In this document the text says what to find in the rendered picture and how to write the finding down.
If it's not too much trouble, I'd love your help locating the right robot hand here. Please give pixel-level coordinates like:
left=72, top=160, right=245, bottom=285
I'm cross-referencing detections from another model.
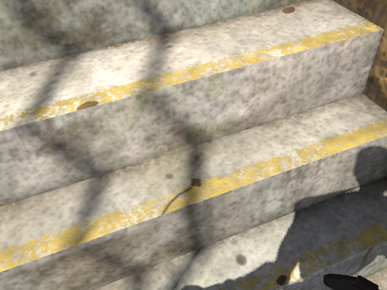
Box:
left=324, top=274, right=379, bottom=290

